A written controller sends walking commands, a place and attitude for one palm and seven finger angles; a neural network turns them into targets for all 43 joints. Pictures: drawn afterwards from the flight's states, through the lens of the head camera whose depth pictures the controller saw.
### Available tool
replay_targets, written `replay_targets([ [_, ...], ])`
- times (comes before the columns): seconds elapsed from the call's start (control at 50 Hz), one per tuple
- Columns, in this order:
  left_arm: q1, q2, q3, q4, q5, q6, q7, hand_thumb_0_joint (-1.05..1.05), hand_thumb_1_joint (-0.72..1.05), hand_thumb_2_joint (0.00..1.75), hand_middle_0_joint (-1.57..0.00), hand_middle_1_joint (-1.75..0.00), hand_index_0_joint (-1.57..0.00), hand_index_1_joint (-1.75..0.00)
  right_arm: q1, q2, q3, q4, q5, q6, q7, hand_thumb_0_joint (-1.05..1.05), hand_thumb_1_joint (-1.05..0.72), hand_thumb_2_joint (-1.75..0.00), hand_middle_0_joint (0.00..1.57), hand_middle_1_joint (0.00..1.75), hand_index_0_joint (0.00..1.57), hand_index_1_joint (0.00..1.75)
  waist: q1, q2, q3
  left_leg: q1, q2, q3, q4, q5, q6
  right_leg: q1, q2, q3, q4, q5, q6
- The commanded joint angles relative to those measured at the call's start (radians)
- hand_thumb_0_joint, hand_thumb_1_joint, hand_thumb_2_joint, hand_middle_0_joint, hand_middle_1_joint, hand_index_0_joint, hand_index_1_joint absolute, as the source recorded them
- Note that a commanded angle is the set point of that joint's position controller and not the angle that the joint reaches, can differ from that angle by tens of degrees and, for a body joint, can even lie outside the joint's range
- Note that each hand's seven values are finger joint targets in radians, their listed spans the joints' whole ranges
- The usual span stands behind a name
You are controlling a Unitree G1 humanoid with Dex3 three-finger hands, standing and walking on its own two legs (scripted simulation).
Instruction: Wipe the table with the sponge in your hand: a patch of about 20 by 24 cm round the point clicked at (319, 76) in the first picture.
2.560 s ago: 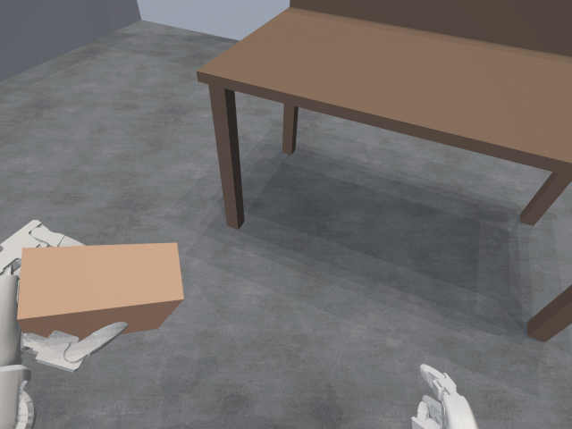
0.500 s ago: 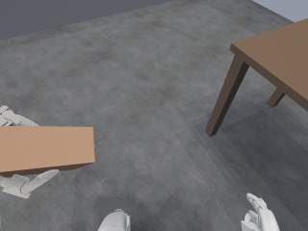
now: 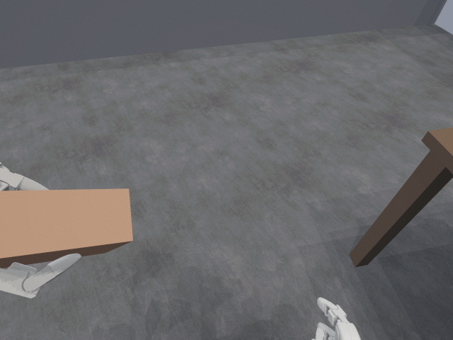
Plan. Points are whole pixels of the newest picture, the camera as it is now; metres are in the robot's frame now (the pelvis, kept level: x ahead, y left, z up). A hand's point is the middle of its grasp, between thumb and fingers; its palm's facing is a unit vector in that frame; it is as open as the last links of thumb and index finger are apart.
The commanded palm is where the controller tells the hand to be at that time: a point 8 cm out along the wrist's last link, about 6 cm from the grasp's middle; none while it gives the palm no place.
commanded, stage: walk to a spot facing it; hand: left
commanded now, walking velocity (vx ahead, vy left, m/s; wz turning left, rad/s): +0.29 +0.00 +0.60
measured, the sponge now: (79, 227) +0.21 +0.21 +0.17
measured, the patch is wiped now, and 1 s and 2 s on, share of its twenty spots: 0.00 0.00 0.00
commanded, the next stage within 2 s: none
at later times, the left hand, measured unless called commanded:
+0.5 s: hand (56, 194) +0.26 +0.26 +0.17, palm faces +0.58 -0.66 -0.48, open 10.2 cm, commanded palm +0.18 +0.29 +0.17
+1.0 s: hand (94, 257) +0.19 +0.19 +0.15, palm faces +0.78 -0.45 -0.44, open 10.3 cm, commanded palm +0.11 +0.20 +0.17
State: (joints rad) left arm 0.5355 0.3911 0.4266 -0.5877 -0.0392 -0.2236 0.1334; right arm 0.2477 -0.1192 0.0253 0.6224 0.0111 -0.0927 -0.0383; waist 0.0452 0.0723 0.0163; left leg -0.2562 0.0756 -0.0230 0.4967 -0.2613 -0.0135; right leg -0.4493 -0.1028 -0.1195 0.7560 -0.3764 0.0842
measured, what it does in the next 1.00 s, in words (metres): walks ahead, turning left: right foot, then left foot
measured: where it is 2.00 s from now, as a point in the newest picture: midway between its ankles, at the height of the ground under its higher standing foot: outside the picture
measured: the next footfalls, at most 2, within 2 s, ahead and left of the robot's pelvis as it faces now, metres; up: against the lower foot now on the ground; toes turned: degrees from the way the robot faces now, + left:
right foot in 0.06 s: +0.10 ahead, -0.15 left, +0.00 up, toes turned -6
left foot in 0.42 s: +0.13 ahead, +0.11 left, +0.00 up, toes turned +24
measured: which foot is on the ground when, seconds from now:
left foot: down 0.00-0.04, up 0.06-0.40, down 0.42-0.76, up 0.78-1.00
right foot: up 0.00-0.04, down 0.06-0.42, up 0.44-0.72, down 0.74-1.00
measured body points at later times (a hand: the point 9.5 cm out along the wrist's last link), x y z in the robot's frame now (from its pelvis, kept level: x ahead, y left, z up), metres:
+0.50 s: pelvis +0.10 -0.03 -0.02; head +0.15 -0.01 +0.43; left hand +0.22 +0.30 +0.20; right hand +0.35 -0.22 -0.10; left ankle +0.10 +0.10 -0.74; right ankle +0.07 -0.15 -0.68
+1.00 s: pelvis +0.14 -0.13 +0.00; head +0.18 -0.15 +0.45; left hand +0.14 +0.21 +0.17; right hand +0.44 -0.23 -0.10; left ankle +0.02 -0.01 -0.61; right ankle +0.21 -0.15 -0.74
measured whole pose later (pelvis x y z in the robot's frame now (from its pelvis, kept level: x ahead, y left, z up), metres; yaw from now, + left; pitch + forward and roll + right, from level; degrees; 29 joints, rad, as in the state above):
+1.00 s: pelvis +0.14 -0.13 +0.00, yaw +36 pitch -1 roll +5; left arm 0.44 0.30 0.29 -0.38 -0.03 -0.10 0.14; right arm 0.15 -0.28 -0.03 0.63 0.00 -0.05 -0.09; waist -0.01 0.02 0.06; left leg -0.52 0.01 0.03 1.29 -0.40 -0.08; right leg -0.25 -0.12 -0.26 0.49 -0.22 -0.08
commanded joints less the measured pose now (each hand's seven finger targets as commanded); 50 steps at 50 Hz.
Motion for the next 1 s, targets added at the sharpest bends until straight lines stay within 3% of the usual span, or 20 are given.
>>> replay_targets([
  [0.0, -0.188, 0.044, -0.022, 0.016, 0.023, 0.001, 0.006, 0.0, 0.1, 1.3, -1.2, -1.6, -1.2, -1.6, -0.099, -0.165, -0.066, -0.13, 0.004, -0.042, -0.036, 0.0, -0.9, -0.9, 0.2, 0.3, 0.2, 0.3, -0.02, -0.022, -0.076, -0.155, 0.084, -0.052, 0.076, -0.129, 0.124, 0.341, 0.041, -0.034, -0.315, 0.016, -0.011],
  [0.02, -0.225, 0.072, -0.023, 0.001, 0.034, 0.018, 0.009, 0.0, 0.1, 1.3, -1.2, -1.6, -1.2, -1.6, -0.097, -0.129, -0.056, -0.135, 0.013, -0.036, -0.037, 0.0, -0.9, -0.9, 0.2, 0.3, 0.2, 0.3, -0.015, -0.251, -0.112, -0.274, -0.015, 0.043, 0.359, -0.221, 0.083, 0.45, -0.143, 0.187, -0.462, -0.063, -0.07],
  [0.04, -0.252, 0.158, 0.013, 0.0, 0.031, 0.032, 0.019, 0.0, 0.1, 1.3, -1.2, -1.6, -1.2, -1.6, -0.154, -0.141, -0.058, -0.15, 0.003, -0.038, -0.043, 0.0, -0.9, -0.9, 0.2, 0.3, 0.2, 0.3, 0.002, -0.484, -0.09, -0.508, -0.102, 0.059, 0.712, -0.377, 0.028, 0.512, -0.4, 0.576, -0.52, 0.005, -0.18],
  [0.06, -0.311, 0.178, 0.02, -0.035, 0.023, 0.026, 0.029, 0.0, 0.1, 1.3, -1.2, -1.6, -1.2, -1.6, -0.19, -0.181, -0.059, -0.139, -0.015, -0.046, -0.045, 0.0, -0.9, -0.9, 0.2, 0.3, 0.2, 0.3, 0.001, -0.349, -0.062, -0.547, -0.058, -0.031, 0.864, -0.312, 0.008, 0.462, -0.473, 0.576, -0.533, 0.081, -0.21],
  [0.08, -0.355, 0.16, -0.004, -0.107, 0.037, 0.007, 0.03, 0.0, 0.1, 1.3, -1.2, -1.6, -1.2, -1.6, -0.175, -0.176, -0.059, -0.138, -0.029, -0.046, -0.04, 0.0, -0.9, -0.9, 0.2, 0.3, 0.2, 0.3, -0.024, -0.23, -0.059, -0.497, -0.009, -0.044, 0.881, -0.227, -0.004, 0.379, -0.435, 0.479, -0.513, 0.076, -0.214],
  [0.2, -0.189, 0.223, 0.105, -0.278, 0.021, -0.026, 0.046, 0.0, 0.1, 1.3, -1.2, -1.6, -1.2, -1.6, -0.194, -0.164, -0.074, -0.18, -0.014, 0.004, -0.041, 0.0, -0.9, -0.9, 0.2, 0.3, 0.2, 0.3, -0.035, -0.23, -0.065, -0.292, 0.037, 0.088, 0.579, -0.155, -0.04, 0.338, -0.298, 0.005, -0.388, 0.579, -0.179],
  [0.3, 0.003, 0.179, 0.148, -0.214, -0.01, -0.009, 0.076, 0.0, 0.1, 1.3, -1.2, -1.6, -1.2, -1.6, -0.144, -0.147, -0.085, -0.236, -0.015, 0.027, -0.037, 0.0, -0.9, -0.9, 0.2, 0.3, 0.2, 0.3, -0.003, -0.257, -0.147, -0.191, -0.027, 0.239, 0.211, -0.125, -0.037, 0.425, -0.279, -0.043, -0.251, 0.813, -0.175],
  [0.36, 0.014, 0.153, 0.127, -0.17, -0.025, -0.004, 0.078, 0.0, 0.1, 1.3, -1.2, -1.6, -1.2, -1.6, -0.084, -0.159, -0.102, -0.241, -0.006, 0.043, -0.037, 0.0, -0.9, -0.9, 0.2, 0.3, 0.2, 0.3, -0.077, -0.206, -0.233, 0.048, -0.107, 0.289, -0.039, 0.083, -0.03, 0.369, -0.227, -0.119, 0.042, 0.851, -0.092],
  [0.38, -0.002, 0.144, 0.11, -0.187, -0.033, -0.016, 0.075, 0.0, 0.1, 1.3, -1.2, -1.6, -1.2, -1.6, -0.08, -0.173, -0.107, -0.243, -0.003, 0.042, -0.04, 0.0, -0.9, -0.9, 0.2, 0.3, 0.2, 0.3, -0.097, -0.066, -0.26, 0.225, -0.015, 0.166, -0.073, 0.301, 0.025, 0.202, -0.161, -0.121, 0.237, 0.576, -0.041],
  [0.4, -0.007, 0.138, 0.098, -0.234, -0.044, -0.039, 0.067, 0.0, 0.1, 1.3, -1.2, -1.6, -1.2, -1.6, -0.098, -0.207, -0.117, -0.249, -0.003, 0.031, -0.036, 0.0, -0.9, -0.9, 0.2, 0.3, 0.2, 0.3, -0.072, 0.209, -0.258, 0.355, 0.269, -0.24, -0.062, 0.863, 0.19, -0.062, -0.007, -0.085, 0.452, -0.09, 0.02],
  [0.42, -0.018, 0.166, 0.105, -0.224, -0.017, -0.054, 0.055, 0.0, 0.1, 1.3, -1.2, -1.6, -1.2, -1.6, -0.074, -0.208, -0.108, -0.239, 0.003, 0.011, -0.018, 0.0, -0.9, -0.9, 0.2, 0.3, 0.2, 0.3, -0.063, 0.238, -0.233, 0.41, 0.396, -0.466, -0.033, 1.152, 0.294, -0.21, 0.025, 0.024, 0.549, -0.407, 0.001],
  [0.44, -0.045, 0.164, 0.091, -0.166, -0.008, -0.041, 0.026, 0.0, 0.1, 1.3, -1.2, -1.6, -1.2, -1.6, -0.083, -0.23, -0.112, -0.225, 0.014, 0.0, 0.006, 0.0, -0.9, -0.9, 0.2, 0.3, 0.2, 0.3, -0.064, 0.083, -0.15, 0.37, 0.372, -0.388, -0.039, 1.059, 0.279, -0.298, -0.005, 0.081, 0.523, -0.352, -0.01],
  [0.54, -0.02, 0.198, 0.106, -0.442, -0.013, -0.042, 0.03, 0.0, 0.1, 1.3, -1.2, -1.6, -1.2, -1.6, -0.116, -0.201, -0.103, -0.215, 0.011, -0.033, 0.014, 0.0, -0.9, -0.9, 0.2, 0.3, 0.2, 0.3, -0.046, 0.254, -0.208, 0.158, 0.171, -0.122, -0.066, 0.642, 0.174, -0.061, 0.018, 0.042, 0.237, -0.056, 0.007],
  [0.62, 0.061, 0.192, 0.127, -0.378, -0.033, -0.012, 0.029, 0.0, 0.1, 1.3, -1.2, -1.6, -1.2, -1.6, -0.095, -0.189, -0.084, -0.203, 0.005, -0.058, 0.012, 0.0, -0.9, -0.9, 0.2, 0.3, 0.2, 0.3, -0.049, 0.26, -0.198, 0.053, 0.165, -0.119, -0.086, 0.538, 0.153, 0.094, 0.071, -0.006, 0.047, 0.001, 0.013],
  [0.7, -0.008, 0.133, 0.109, -0.138, -0.034, 0.026, 0.018, 0.0, 0.1, 1.3, -1.2, -1.6, -1.2, -1.6, -0.098, -0.18, -0.077, -0.178, 0.012, -0.046, -0.004, 0.0, -0.9, -0.9, 0.2, 0.3, 0.2, 0.3, -0.032, 0.091, -0.146, -0.055, 0.143, -0.122, 0.024, 0.294, 0.098, 0.27, 0.089, -0.007, -0.243, 0.097, 0.017],
  [0.72, -0.054, 0.126, 0.092, -0.103, -0.024, 0.037, 0.015, 0.0, 0.1, 1.3, -1.2, -1.6, -1.2, -1.6, -0.099, -0.167, -0.072, -0.177, 0.02, -0.041, -0.01, 0.0, -0.9, -0.9, 0.2, 0.3, 0.2, 0.3, -0.031, -0.027, -0.141, -0.079, 0.079, -0.058, 0.123, 0.117, 0.058, 0.302, 0.023, 0.033, -0.373, 0.209, -0.001],
  [0.74, -0.107, 0.175, 0.099, -0.054, -0.006, 0.051, 0.024, 0.0, 0.1, 1.3, -1.2, -1.6, -1.2, -1.6, -0.101, -0.144, -0.065, -0.181, 0.019, -0.035, -0.018, 0.0, -0.9, -0.9, 0.2, 0.3, 0.2, 0.3, -0.043, -0.309, -0.118, -0.26, -0.051, 0.041, 0.352, -0.208, -0.006, 0.388, -0.21, 0.297, -0.457, 0.352, -0.08],
  [0.76, -0.13, 0.229, 0.134, 0.018, -0.019, 0.069, 0.033, 0.0, 0.1, 1.3, -1.2, -1.6, -1.2, -1.6, -0.121, -0.173, -0.073, -0.183, 0.012, -0.042, -0.031, 0.0, -0.9, -0.9, 0.2, 0.3, 0.2, 0.3, -0.03, -0.442, -0.106, -0.326, -0.106, 0.005, 0.645, -0.363, -0.027, 0.309, -0.38, 0.497, -0.486, 0.467, -0.169],
  [0.86, -0.158, 0.121, 0.006, 0.049, 0.005, 0.042, 0.015, 0.0, 0.1, 1.3, -1.2, -1.6, -1.2, -1.6, -0.194, -0.163, -0.051, -0.143, -0.003, -0.008, -0.037, 0.0, -0.9, -0.9, 0.2, 0.3, 0.2, 0.3, -0.043, -0.226, -0.064, -0.351, -0.051, 0.013, 0.896, -0.134, -0.066, 0.285, -0.238, 0.103, -0.422, 0.493, -0.122],
  [0.98, -0.187, 0.212, 0.067, -0.196, 0.001, 0.001, 0.056, 0.0, 0.1, 1.3, -1.2, -1.6, -1.2, -1.6, -0.205, -0.199, -0.085, -0.177, -0.019, -0.018, -0.059, 0.0, -0.9, -0.9, 0.2, 0.3, 0.2, 0.3, -0.024, -0.177, -0.122, -0.294, -0.035, 0.082, 0.662, -0.143, -0.051, 0.378, -0.268, 0.055, -0.479, 0.408, -0.13],
])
